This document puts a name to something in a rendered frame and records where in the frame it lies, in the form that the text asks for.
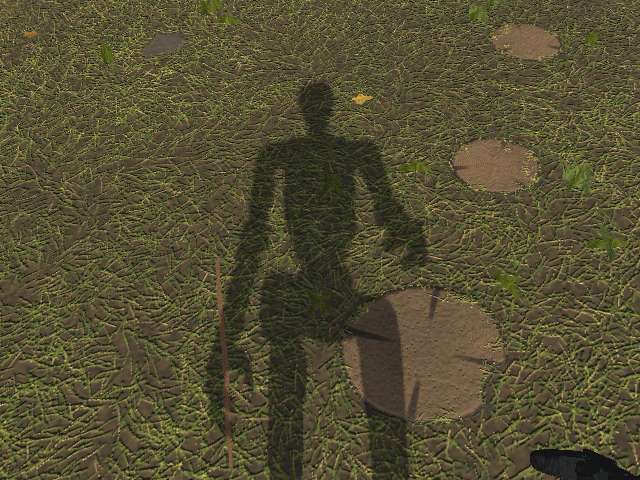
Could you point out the right robot hand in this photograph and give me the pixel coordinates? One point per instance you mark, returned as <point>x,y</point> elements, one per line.
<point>577,465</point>

